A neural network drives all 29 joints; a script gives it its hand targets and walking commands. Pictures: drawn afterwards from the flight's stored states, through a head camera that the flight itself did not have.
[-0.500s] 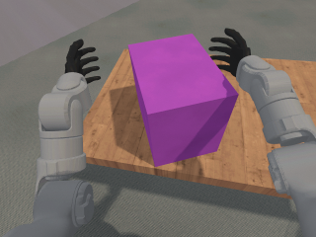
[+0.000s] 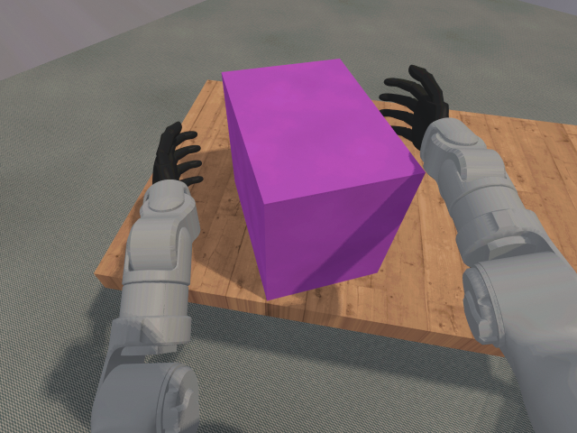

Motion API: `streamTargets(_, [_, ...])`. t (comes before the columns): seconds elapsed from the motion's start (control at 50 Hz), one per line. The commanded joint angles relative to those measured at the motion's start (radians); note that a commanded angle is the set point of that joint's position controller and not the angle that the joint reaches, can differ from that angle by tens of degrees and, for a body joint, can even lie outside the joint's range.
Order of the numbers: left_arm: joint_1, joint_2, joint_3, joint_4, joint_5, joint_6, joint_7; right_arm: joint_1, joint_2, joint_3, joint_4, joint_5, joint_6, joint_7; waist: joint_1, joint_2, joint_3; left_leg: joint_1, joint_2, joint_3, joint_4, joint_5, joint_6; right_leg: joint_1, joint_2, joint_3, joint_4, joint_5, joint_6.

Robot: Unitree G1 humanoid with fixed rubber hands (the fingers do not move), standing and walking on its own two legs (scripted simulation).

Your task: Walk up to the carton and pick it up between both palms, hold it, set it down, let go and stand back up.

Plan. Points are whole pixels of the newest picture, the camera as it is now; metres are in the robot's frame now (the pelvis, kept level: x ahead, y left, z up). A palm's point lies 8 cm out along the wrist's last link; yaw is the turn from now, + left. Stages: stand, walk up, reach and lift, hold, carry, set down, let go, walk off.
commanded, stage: reach and lift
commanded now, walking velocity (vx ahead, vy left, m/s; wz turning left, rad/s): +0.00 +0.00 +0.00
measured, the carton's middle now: (303, 178) +0.47 +0.09 +0.08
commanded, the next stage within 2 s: none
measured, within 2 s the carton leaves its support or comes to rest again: neither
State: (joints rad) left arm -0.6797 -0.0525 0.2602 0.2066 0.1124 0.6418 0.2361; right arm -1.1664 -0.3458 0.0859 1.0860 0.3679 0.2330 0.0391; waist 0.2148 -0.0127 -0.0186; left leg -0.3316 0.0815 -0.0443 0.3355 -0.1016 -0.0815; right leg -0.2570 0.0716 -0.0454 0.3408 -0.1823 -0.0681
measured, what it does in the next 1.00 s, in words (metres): stands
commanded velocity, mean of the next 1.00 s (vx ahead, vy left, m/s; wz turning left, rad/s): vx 0.00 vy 0.00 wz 0.00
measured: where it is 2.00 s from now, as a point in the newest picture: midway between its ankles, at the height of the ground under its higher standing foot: outside the picture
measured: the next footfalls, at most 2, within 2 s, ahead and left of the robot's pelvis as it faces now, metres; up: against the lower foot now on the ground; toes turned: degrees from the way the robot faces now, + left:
none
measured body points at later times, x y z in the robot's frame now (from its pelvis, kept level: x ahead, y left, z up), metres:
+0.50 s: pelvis -0.02 +0.01 -0.01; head +0.08 +0.00 +0.43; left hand +0.38 +0.24 +0.11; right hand +0.49 -0.03 +0.10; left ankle +0.04 +0.17 -0.74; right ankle -0.01 -0.07 -0.74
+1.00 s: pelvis -0.01 +0.00 -0.01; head +0.06 +0.02 +0.44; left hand +0.37 +0.23 +0.14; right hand +0.50 -0.02 +0.12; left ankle +0.04 +0.17 -0.74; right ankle -0.01 -0.07 -0.74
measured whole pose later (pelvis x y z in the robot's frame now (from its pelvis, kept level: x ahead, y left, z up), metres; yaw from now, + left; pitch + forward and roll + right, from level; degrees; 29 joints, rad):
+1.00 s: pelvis -0.01 +0.00 -0.01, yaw +1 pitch +10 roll -2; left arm -0.67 -0.05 0.08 0.11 0.06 0.61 0.33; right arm -1.03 -0.27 0.13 0.98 0.36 0.16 -0.09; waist 0.22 -0.01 -0.03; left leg -0.50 0.08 -0.08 0.44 -0.13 -0.08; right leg -0.38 0.08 -0.09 0.38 -0.19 -0.07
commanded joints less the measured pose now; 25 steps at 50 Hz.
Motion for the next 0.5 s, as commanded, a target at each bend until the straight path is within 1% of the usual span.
streamTargets(0.0, [-0.421, -0.018, -0.036, -0.126, 0.052, -0.145, -0.016, -0.306, 0.061, -0.015, -0.021, -0.066, -0.106, 0.020, 0.023, 0.040, -0.536, 0.210, -0.095, 0.104, 0.037, 0.386, 0.016, 0.213, -0.035, 0.022, -0.022, 0.321, 0.089])
streamTargets(0.02, [-0.415, -0.024, -0.032, -0.111, 0.064, -0.163, -0.017, -0.290, 0.062, -0.031, -0.012, -0.086, -0.123, 0.026, 0.015, 0.032, -0.532, 0.213, -0.095, 0.106, 0.034, 0.388, 0.018, 0.218, -0.034, 0.021, -0.023, 0.318, 0.088])
streamTargets(0.04, [-0.436, -0.032, -0.034, -0.101, 0.071, -0.182, -0.019, -0.312, 0.077, -0.048, -0.006, -0.105, -0.136, 0.032, 0.014, 0.030, -0.532, 0.205, -0.097, 0.107, 0.029, 0.367, 0.020, 0.209, -0.035, 0.018, -0.030, 0.297, 0.090])
streamTargets(0.06, [-0.441, -0.052, -0.030, -0.105, 0.084, -0.207, -0.022, -0.301, 0.122, -0.053, 0.000, -0.125, -0.149, 0.041, 0.019, 0.024, -0.527, 0.198, -0.099, 0.109, 0.024, 0.355, 0.026, 0.216, -0.039, 0.019, -0.029, 0.287, 0.093])
streamTargets(0.1, [-0.483, -0.071, -0.057, -0.123, 0.085, -0.254, -0.014, -0.304, 0.132, -0.113, -0.012, -0.181, -0.180, 0.054, -0.009, 0.019, -0.578, 0.202, -0.098, 0.110, 0.020, 0.340, 0.025, 0.195, -0.035, 0.010, -0.029, 0.275, 0.094])
streamTargets(0.12, [-0.482, -0.046, -0.044, -0.117, 0.096, -0.269, -0.005, -0.296, 0.121, -0.129, -0.016, -0.191, -0.191, 0.053, -0.003, 0.020, -0.574, 0.200, -0.100, 0.112, 0.020, 0.330, 0.029, 0.198, -0.038, 0.011, -0.032, 0.261, 0.095])
streamTargets(0.14, [-0.475, -0.007, -0.032, -0.091, 0.095, -0.276, 0.009, -0.312, 0.076, -0.147, -0.039, -0.202, -0.202, 0.041, -0.003, -0.001, -0.572, 0.188, -0.100, 0.114, 0.021, 0.320, 0.033, 0.196, -0.035, 0.015, -0.031, 0.268, 0.096])
streamTargets(0.16, [-0.469, 0.025, -0.029, -0.086, 0.086, -0.281, 0.030, -0.345, 0.024, -0.154, -0.090, -0.196, -0.217, 0.023, 0.008, -0.003, -0.589, 0.166, -0.099, 0.117, 0.025, 0.311, 0.034, 0.201, -0.033, 0.017, -0.022, 0.268, 0.096])
streamTargets(0.18, [-0.473, 0.046, -0.042, -0.090, 0.068, -0.283, 0.054, -0.385, 0.006, -0.144, -0.134, -0.182, -0.225, 0.002, 0.019, -0.011, -0.604, 0.148, -0.097, 0.114, 0.031, 0.305, 0.039, 0.203, -0.029, 0.021, -0.020, 0.279, 0.098])
streamTargets(0.2, [-0.478, 0.067, -0.044, -0.073, 0.046, -0.279, 0.073, -0.443, 0.008, -0.105, -0.194, -0.154, -0.226, -0.017, 0.046, -0.043, -0.606, 0.122, -0.097, 0.112, 0.035, 0.281, 0.053, 0.203, -0.031, 0.028, -0.020, 0.274, 0.108])
streamTargets(0.22, [-0.493, 0.063, -0.058, -0.055, 0.023, -0.274, 0.090, -0.475, 0.002, -0.087, -0.240, -0.142, -0.226, -0.034, 0.047, -0.063, -0.616, 0.098, -0.094, 0.111, 0.037, 0.256, 0.059, 0.203, -0.029, 0.029, -0.012, 0.269, 0.113])
streamTargets(0.24, [-0.477, 0.068, -0.059, -0.024, 0.015, -0.262, 0.101, -0.506, 0.013, -0.061, -0.276, -0.130, -0.222, -0.053, 0.066, -0.093, -0.615, 0.086, -0.092, 0.108, 0.044, 0.241, 0.071, 0.210, -0.029, 0.032, -0.010, 0.275, 0.121])
streamTargets(0.26, [-0.463, 0.064, -0.065, -0.015, 0.004, -0.256, 0.105, -0.522, 0.020, -0.034, -0.314, -0.115, -0.219, -0.066, 0.076, -0.113, -0.644, 0.090, -0.089, 0.105, 0.055, 0.258, 0.078, 0.215, -0.027, 0.033, -0.005, 0.298, 0.124])
streamTargets(0.28, [-0.466, 0.076, -0.051, -0.009, -0.013, -0.255, 0.103, -0.551, 0.034, 0.001, -0.368, -0.091, -0.218, -0.074, 0.109, -0.149, -0.684, 0.079, -0.088, 0.108, 0.067, 0.274, 0.086, 0.221, -0.027, 0.035, 0.002, 0.310, 0.128])
streamTargets(0.3, [-0.463, 0.062, -0.058, 0.036, -0.032, -0.243, 0.102, -0.578, 0.018, 0.012, -0.397, -0.080, -0.212, -0.077, 0.105, -0.154, -0.692, 0.080, -0.085, 0.106, 0.073, 0.274, 0.083, 0.203, -0.027, 0.036, 0.006, 0.298, 0.126])
streamTargets(0.32, [-0.478, 0.064, -0.049, 0.046, -0.046, -0.239, 0.097, -0.569, 0.023, 0.036, -0.395, -0.060, -0.198, -0.077, 0.118, -0.156, -0.726, 0.078, -0.082, 0.105, 0.078, 0.276, 0.086, 0.205, -0.030, 0.040, 0.006, 0.275, 0.121])
streamTargets(0.34, [-0.482, 0.068, -0.059, 0.037, -0.067, -0.237, 0.092, -0.573, 0.017, 0.046, -0.431, -0.050, -0.192, -0.079, 0.116, -0.172, -0.774, 0.083, -0.081, 0.106, 0.087, 0.289, 0.084, 0.200, -0.029, 0.042, 0.007, 0.274, 0.120])
streamTargets(0.36, [-0.518, 0.087, -0.053, 0.044, -0.085, -0.237, 0.088, -0.598, 0.023, 0.057, -0.444, -0.040, -0.178, -0.079, 0.137, -0.188, -0.801, 0.068, -0.082, 0.107, 0.096, 0.277, 0.089, 0.193, -0.030, 0.048, 0.007, 0.245, 0.119])
streamTargets(0.38, [-0.516, 0.081, -0.057, 0.018, -0.099, -0.240, 0.087, -0.574, 0.018, 0.060, -0.447, -0.030, -0.173, -0.078, 0.128, -0.183, -0.863, 0.082, -0.079, 0.105, 0.104, 0.312, 0.082, 0.194, -0.027, 0.042, 0.014, 0.262, 0.114])
streamTargets(0.4, [-0.526, 0.097, -0.047, 0.015, -0.099, -0.239, 0.083, -0.555, 0.030, 0.071, -0.427, -0.030, -0.159, -0.083, 0.133, -0.198, -0.879, 0.083, -0.078, 0.105, 0.117, 0.336, 0.081, 0.203, -0.026, 0.046, 0.016, 0.289, 0.117])
streamTargets(0.42, [-0.529, 0.077, -0.072, -0.031, -0.111, -0.237, 0.083, -0.536, 0.017, 0.057, -0.410, -0.029, -0.153, -0.084, 0.106, -0.176, -0.924, 0.101, -0.075, 0.099, 0.125, 0.376, 0.066, 0.182, -0.019, 0.035, 0.023, 0.320, 0.112])
streamTargets(0.44, [-0.517, 0.075, -0.086, -0.089, -0.099, -0.235, 0.080, -0.509, 0.023, 0.048, -0.381, -0.036, -0.151, -0.091, 0.098, -0.156, -0.975, 0.140, -0.074, 0.094, 0.145, 0.418, 0.055, 0.175, -0.013, 0.025, 0.020, 0.352, 0.106])
streamTargets(0.46, [-0.539, 0.067, -0.095, -0.123, -0.103, -0.235, 0.076, -0.512, 0.032, 0.040, -0.355, -0.038, -0.147, -0.095, 0.084, -0.148, -0.990, 0.161, -0.071, 0.091, 0.154, 0.437, 0.045, 0.148, -0.012, 0.018, 0.019, 0.365, 0.103])
streamTargets(0.48, [-0.533, 0.060, -0.098, -0.154, -0.095, -0.234, 0.067, -0.484, 0.068, 0.055, -0.318, -0.026, -0.141, -0.101, 0.084, -0.139, -1.001, 0.176, -0.073, 0.085, 0.166, 0.464, 0.043, 0.153, -0.013, 0.017, 0.015, 0.392, 0.102])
